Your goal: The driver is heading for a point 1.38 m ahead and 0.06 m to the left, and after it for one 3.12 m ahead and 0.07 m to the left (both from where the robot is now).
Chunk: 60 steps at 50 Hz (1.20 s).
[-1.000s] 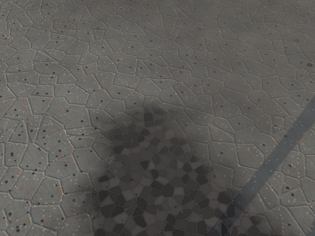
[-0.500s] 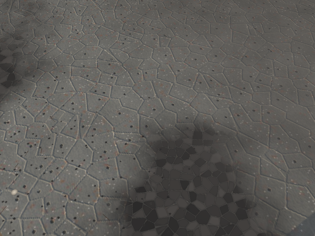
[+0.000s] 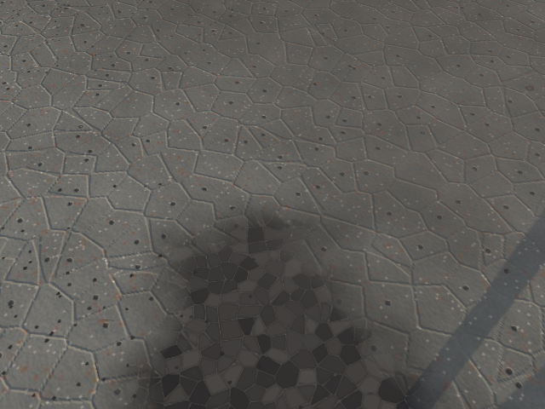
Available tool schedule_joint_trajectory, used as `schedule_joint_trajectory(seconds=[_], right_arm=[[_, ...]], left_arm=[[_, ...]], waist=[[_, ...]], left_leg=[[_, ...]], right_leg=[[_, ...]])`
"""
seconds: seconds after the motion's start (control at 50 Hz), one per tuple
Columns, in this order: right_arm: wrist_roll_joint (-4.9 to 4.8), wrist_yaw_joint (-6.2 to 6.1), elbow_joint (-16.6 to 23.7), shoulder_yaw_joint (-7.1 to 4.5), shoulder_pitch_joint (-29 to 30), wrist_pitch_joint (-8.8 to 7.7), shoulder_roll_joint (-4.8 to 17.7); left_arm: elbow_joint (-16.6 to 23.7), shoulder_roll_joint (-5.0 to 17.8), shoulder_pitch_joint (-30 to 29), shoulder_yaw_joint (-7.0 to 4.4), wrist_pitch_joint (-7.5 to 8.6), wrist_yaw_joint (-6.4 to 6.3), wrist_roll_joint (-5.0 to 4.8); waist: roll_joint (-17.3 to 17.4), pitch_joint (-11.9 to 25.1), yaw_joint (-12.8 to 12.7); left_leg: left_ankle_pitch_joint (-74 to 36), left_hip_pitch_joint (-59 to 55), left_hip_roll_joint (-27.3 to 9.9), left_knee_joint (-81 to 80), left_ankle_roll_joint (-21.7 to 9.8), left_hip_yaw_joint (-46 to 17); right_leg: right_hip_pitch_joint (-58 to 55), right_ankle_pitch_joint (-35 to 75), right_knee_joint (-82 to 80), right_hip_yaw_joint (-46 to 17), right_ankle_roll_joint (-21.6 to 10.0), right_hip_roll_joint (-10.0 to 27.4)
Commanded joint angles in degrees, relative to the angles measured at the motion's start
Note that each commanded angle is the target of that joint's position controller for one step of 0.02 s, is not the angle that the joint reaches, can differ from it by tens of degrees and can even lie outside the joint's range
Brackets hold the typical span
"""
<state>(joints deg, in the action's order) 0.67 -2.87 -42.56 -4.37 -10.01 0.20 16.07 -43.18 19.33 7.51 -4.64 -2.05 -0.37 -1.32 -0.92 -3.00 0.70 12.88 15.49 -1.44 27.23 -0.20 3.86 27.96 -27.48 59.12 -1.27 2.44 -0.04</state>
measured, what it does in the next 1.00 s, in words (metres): walks ahead: right foot, then left foot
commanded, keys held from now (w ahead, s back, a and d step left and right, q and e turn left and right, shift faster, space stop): e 0.04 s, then w+e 0.16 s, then w+q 0.06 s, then q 0.74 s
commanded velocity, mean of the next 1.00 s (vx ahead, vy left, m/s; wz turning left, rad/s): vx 0.11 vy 0.00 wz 0.11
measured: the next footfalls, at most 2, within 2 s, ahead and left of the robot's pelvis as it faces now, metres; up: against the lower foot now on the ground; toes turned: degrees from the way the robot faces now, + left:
right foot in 0.14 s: +0.03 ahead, -0.14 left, +0.00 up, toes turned -6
left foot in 0.60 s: +0.28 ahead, +0.03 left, +0.00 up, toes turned -1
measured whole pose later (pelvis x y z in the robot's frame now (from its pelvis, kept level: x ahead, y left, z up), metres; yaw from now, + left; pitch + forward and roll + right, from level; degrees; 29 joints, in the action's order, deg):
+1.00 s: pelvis +0.21 -0.10 -0.01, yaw +11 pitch +3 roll +1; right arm -0.9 -1.1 -37.4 -4.8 -9.1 2.7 18.5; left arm -37.4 16.5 11.1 -2.9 1.0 -1.2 0.5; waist 1.1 -1.1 1.0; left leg 12.0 23.8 5.8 32.9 -0.3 -10.1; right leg 22.1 -13.9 32.5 -4.2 1.7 -0.5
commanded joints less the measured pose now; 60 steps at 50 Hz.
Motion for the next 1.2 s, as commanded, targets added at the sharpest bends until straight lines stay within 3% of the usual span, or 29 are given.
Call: schedule_joint_trajectory(seconds=[0.02,0.08,0.12,0.14,0.16,0.18,0.2,0.24,0.28,0.34,0.42,0.52,0.58,0.6,0.62,0.64,0.66,0.68,0.7,0.72,0.78,0.88,0.98,1.0,1.02,1.04,1.06,1.1,1.2], right_arm=[[-0.25,-0.29,4.1,-2.58,3.8,0.01,10.5],[-1.68,0.35,3.4,-2.97,2.0,0.50,11.8],[-2.07,1.11,2.4,-2.21,0.6,0.28,8.8],[-0.82,1.82,3.0,-1.06,1.7,0.00,4.6],[0.88,2.29,7.2,-0.14,5.6,-1.00,1.8],[-1.57,2.26,9.2,-1.19,11.2,-2.76,6.1],[-3.01,2.34,8.9,-2.04,11.8,-3.74,8.9],[-0.97,2.07,4.6,-2.37,6.0,-4.10,9.1],[-0.63,2.61,2.9,-2.09,4.4,-4.13,7.6],[-0.54,3.26,1.8,-1.05,4.1,-4.10,4.8],[-1.21,4.42,2.5,0.41,7.1,-3.71,2.5],[-1.41,5.85,5.2,-0.02,9.1,-3.44,5.0],[-0.92,6.38,4.9,-1.13,2.9,-3.77,7.1],[-0.69,5.86,4.2,-2.13,-2.4,-4.05,9.3],[-0.30,4.81,4.2,-3.32,-8.8,-3.89,14.6],[0.07,4.51,4.6,-3.31,-8.1,-3.67,16.7],[-0.88,4.07,5.5,-2.36,-7.7,-3.03,11.8],[-1.19,3.61,6.4,-1.84,-3.8,-2.64,10.1],[-1.70,3.25,6.9,-1.47,-1.1,-1.94,8.9],[-1.93,2.91,7.7,-1.21,1.3,-1.29,8.2],[-0.60,2.45,8.5,-1.97,3.7,-0.21,9.9],[-1.29,1.51,8.8,-2.88,3.1,0.93,11.6],[-1.97,1.48,9.4,-2.08,3.4,2.15,9.2],[-1.36,1.57,9.8,-1.11,1.7,2.07,5.8],[-1.44,1.80,11.9,-1.19,1.5,1.22,5.4],[-0.95,1.82,10.7,-2.57,0.4,0.60,9.9],[-1.73,1.84,9.2,-3.47,-0.3,0.93,11.7],[-1.60,1.29,7.2,-3.37,-2.3,2.41,9.8],[-1.75,1.88,10.2,-1.32,3.3,2.55,4.6]], left_arm=[[5.0,1.8,-0.3,0.29,0.16,1.11,-0.06],[5.4,3.6,2.1,-0.37,-0.02,2.15,-0.28],[2.4,5.0,9.4,-1.65,-0.35,1.88,-0.27],[1.1,8.6,14.9,-2.93,-0.13,1.20,-0.43],[3.8,15.8,16.2,-3.48,1.14,1.09,0.08],[4.8,14.1,15.7,-3.16,3.19,1.64,2.40],[5.0,11.1,12.3,-2.17,4.54,1.46,2.43],[5.5,6.1,7.6,-0.43,4.99,0.49,1.24],[5.3,5.1,7.7,0.11,5.31,-0.17,2.00],[4.2,4.4,9.7,0.30,5.78,-0.78,2.29],[2.8,4.9,10.7,0.07,5.19,-1.19,2.31],[2.0,6.7,10.3,-0.91,3.65,-1.39,1.35],[3.3,7.0,8.0,-1.21,2.26,-2.57,0.39],[3.7,6.7,7.9,-1.04,2.26,-2.84,0.36],[5.8,5.2,8.0,-0.25,2.99,-2.87,2.25],[7.4,0.1,13.0,1.27,3.75,-1.95,3.78],[6.1,4.5,10.5,0.46,4.19,-0.98,2.58],[7.6,5.3,6.6,0.21,4.13,-0.59,0.94],[7.6,5.0,5.3,0.18,3.79,-0.91,1.26],[8.1,5.4,4.2,-0.15,3.13,-1.41,2.02],[7.9,2.2,7.0,0.62,2.26,-1.64,2.03],[8.4,2.6,5.7,0.62,2.80,-1.58,1.73],[8.6,3.5,8.0,-0.70,4.18,-0.76,1.66],[9.4,8.0,9.5,-1.80,4.04,-1.27,2.77],[9.2,11.9,7.3,-2.78,3.30,-1.15,4.68],[11.0,8.8,5.6,-2.03,3.62,-1.24,5.08],[11.5,5.7,3.2,-1.18,3.74,-1.55,4.43],[11.9,3.9,0.2,-0.63,3.70,-1.92,2.53],[10.0,4.6,5.2,-1.04,2.51,-2.60,2.60]], waist=[[9.2,6.8,-0.3],[9.5,9.5,-0.7],[5.7,9.2,-3.0],[-5.3,6.8,-4.7],[-17.4,4.8,-4.3],[-11.4,4.7,-7.6],[-8.9,0.4,-5.1],[-7.4,0.3,-1.8],[-6.9,0.7,-1.3],[-3.8,2.8,-1.6],[-4.7,2.6,-3.5],[-4.6,1.2,-4.1],[-4.8,5.7,-0.9],[-2.6,9.1,2.1],[5.4,16.5,3.9],[16.4,23.0,-0.6],[8.4,25.0,2.9],[7.4,17.7,2.3],[2.2,13.2,1.0],[1.3,9.5,0.0],[7.1,7.4,-2.5],[8.8,11.2,-0.9],[9.1,10.4,-2.6],[0.1,11.1,-1.8],[-17.8,7.7,0.6],[-14.0,7.9,-0.2],[-8.8,7.0,0.4],[-6.0,5.4,1.0],[-8.3,7.2,-2.8]], left_leg=[[-22.9,-5.7,-13.1,-7.4,-11.4,-7.3],[-9.1,-5.2,-14.6,-6.2,-10.1,-5.7],[12.7,4.8,-12.0,0.3,-6.0,-1.7],[20.4,17.0,-7.1,17.2,-1.4,4.5],[28.3,35.7,1.7,33.7,1.8,1.3],[23.6,39.2,1.0,38.7,0.4,-8.1],[16.3,39.8,-1.2,38.2,-1.1,-9.3],[4.8,34.9,-4.0,33.8,-0.5,-8.1],[-3.9,30.0,-3.8,30.8,0.7,-6.3],[-10.3,25.2,-3.2,23.8,2.0,-4.8],[-15.7,17.6,-2.4,12.3,1.9,-3.3],[-7.1,19.1,-0.4,7.8,-0.6,-2.4],[-4.1,11.3,3.3,2.8,-3.3,0.3],[-13.7,2.0,3.8,-2.5,-5.4,-1.5],[-35.9,-14.2,-7.7,-1.6,-10.8,-16.7],[-46.8,-29.7,-21.5,-1.7,-24.5,-40.1],[-35.3,-27.4,-18.7,-4.0,-23.1,-36.6],[-28.1,-21.3,-16.2,-5.4,-20.6,-30.2],[-20.5,-14.5,-13.4,-7.3,-17.6,-26.6],[-15.5,-7.5,-11.7,-9.1,-16.1,-24.8],[-14.6,3.1,-7.0,-10.8,-14.9,-20.7],[-8.7,3.6,-6.2,-8.2,-13.0,-23.3],[-1.9,5.6,-2.3,-0.7,-7.0,-26.2],[10.1,11.5,2.1,10.2,-3.3,-21.1],[22.3,22.2,9.6,22.3,-0.4,-10.2],[22.1,22.5,5.4,34.8,1.2,-12.3],[18.1,22.4,4.7,39.6,1.9,-12.2],[11.9,23.1,3.5,44.2,4.1,-10.5],[10.3,20.5,2.4,33.1,6.3,-6.8]], right_leg=[[-2.1,3.1,-8.0,2.1,0.6,2.9],[-10.1,9.5,-20.3,6.0,-1.5,0.8],[-22.7,9.8,-27.9,7.2,-4.9,-2.3],[-29.3,2.5,-34.7,-6.5,-9.2,5.4],[-32.1,-3.1,-42.1,-36.9,-19.5,20.0],[-28.1,-15.4,-50.3,-45.5,-24.2,22.6],[-25.6,-18.7,-51.1,-41.7,-21.4,21.0],[-23.3,-8.0,-48.8,-28.1,-15.6,15.8],[-21.8,4.6,-49.9,-19.4,-13.7,12.2],[-23.7,34.8,-47.2,-8.0,-12.0,10.4],[-22.1,44.6,-46.1,-0.5,-10.3,9.5],[-28.1,51.9,-40.8,-0.2,-12.2,13.2],[-30.1,65.2,-28.6,1.0,-10.4,12.1],[-26.9,63.4,-19.6,3.2,-7.6,9.1],[-14.6,42.0,-2.5,5.8,-3.6,4.7],[6.1,-11.6,15.6,1.6,0.3,-7.4],[7.4,-9.9,20.1,-6.6,0.1,-3.5],[10.6,-5.9,20.0,-5.8,0.0,-1.6],[10.6,-2.5,16.0,-4.9,0.0,0.4],[8.9,-0.1,11.2,-4.6,0.4,1.5],[0.6,1.8,-1.8,-1.7,1.7,0.2],[-4.8,9.1,-13.6,-2.3,2.3,-1.0],[-15.5,17.1,-34.0,-2.3,-1.0,-0.1],[-20.6,17.4,-38.7,-13.5,-5.4,12.4],[-18.7,24.0,-43.1,-29.0,-14.7,23.0],[-17.2,23.7,-43.5,-30.5,-18.3,24.4],[-16.1,23.7,-42.0,-23.7,-16.3,21.3],[-16.6,26.1,-40.3,-14.0,-12.8,15.9],[-22.7,35.7,-38.8,-6.7,-14.7,14.6]])
Velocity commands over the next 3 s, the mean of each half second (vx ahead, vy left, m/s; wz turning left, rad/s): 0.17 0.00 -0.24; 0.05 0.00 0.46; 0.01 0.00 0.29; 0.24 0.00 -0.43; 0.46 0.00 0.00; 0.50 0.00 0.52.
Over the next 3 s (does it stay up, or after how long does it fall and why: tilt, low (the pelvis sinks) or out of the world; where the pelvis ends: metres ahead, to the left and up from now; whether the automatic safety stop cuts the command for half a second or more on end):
stays up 0.92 -0.16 0.01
